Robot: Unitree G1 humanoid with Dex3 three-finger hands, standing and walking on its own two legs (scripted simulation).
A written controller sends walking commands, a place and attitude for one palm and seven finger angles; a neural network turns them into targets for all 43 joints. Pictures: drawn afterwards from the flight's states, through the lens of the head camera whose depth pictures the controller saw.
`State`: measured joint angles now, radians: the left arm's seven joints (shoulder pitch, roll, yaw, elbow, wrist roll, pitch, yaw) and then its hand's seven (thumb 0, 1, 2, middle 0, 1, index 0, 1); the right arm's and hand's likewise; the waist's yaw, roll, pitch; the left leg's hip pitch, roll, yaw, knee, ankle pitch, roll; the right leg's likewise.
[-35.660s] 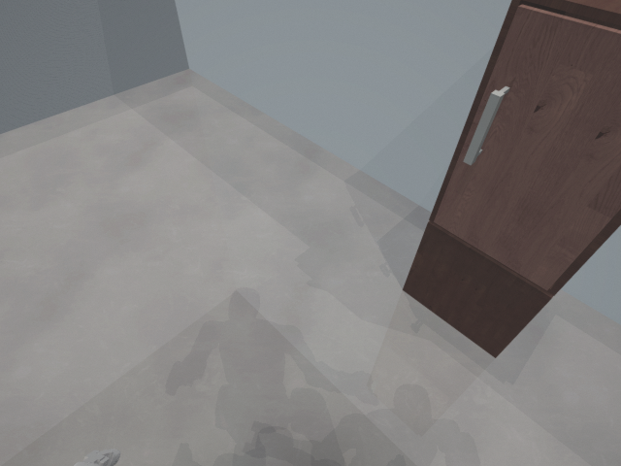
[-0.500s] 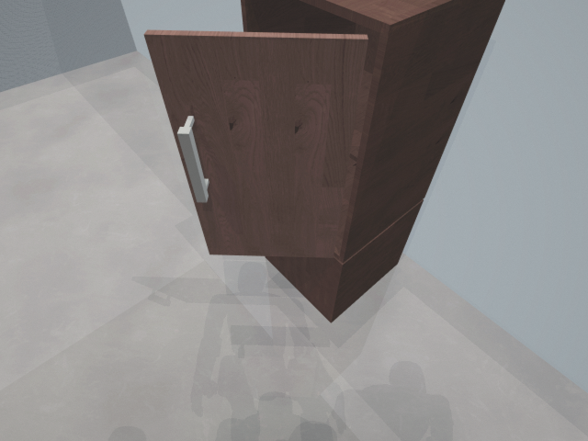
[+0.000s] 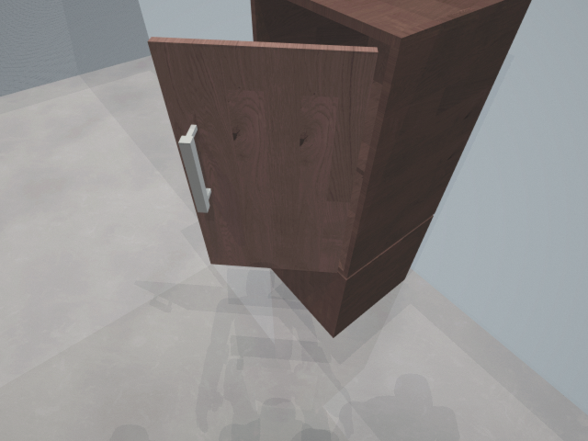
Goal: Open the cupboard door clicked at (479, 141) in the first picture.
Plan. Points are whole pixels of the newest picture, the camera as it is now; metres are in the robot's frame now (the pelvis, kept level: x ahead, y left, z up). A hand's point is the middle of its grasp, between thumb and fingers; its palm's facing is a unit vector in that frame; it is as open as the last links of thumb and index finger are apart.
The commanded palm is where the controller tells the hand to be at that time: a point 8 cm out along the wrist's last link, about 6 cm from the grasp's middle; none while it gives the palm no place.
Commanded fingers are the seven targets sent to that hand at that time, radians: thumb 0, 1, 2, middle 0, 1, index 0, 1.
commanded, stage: come to a stop and stand still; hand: left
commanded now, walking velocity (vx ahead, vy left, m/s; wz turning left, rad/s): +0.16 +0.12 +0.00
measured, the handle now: (198, 170) +0.57 +0.23 +0.02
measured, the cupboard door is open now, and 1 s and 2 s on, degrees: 47 47 47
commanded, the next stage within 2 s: look again from close up in 1.46 s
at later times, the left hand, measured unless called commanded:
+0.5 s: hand out of the picture +0.09 +0.18 -0.17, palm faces +0.00 -0.97 -0.24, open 7.3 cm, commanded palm none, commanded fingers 0.00 0.90 0.90 -0.20 -0.30 -0.20 -0.30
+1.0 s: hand out of the picture +0.02 +0.18 -0.17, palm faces +0.00 -0.98 -0.21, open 7.3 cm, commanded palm none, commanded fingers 0.00 0.90 0.90 -0.20 -0.30 -0.20 -0.30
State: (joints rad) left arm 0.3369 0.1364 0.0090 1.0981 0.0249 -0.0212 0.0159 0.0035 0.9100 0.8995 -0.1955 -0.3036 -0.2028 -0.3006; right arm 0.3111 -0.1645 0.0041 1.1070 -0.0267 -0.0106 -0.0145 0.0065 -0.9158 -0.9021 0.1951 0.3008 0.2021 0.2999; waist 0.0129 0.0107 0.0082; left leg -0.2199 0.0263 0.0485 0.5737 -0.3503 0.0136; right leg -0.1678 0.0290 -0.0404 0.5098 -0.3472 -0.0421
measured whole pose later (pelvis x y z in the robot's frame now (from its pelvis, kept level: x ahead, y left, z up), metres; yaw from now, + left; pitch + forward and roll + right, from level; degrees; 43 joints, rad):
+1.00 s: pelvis +0.02 +0.01 +0.00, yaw +0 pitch +0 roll -1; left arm 0.29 0.16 -0.01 1.09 0.02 -0.03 0.04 0.00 0.92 0.90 -0.20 -0.30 -0.20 -0.30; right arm 0.30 -0.15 0.00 1.07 -0.02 0.00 -0.01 0.01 -0.92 -0.90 0.20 0.30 0.20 0.30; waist -0.02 0.03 0.04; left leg -0.21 0.03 0.08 0.53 -0.32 0.02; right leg -0.23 0.00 -0.08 0.49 -0.26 -0.02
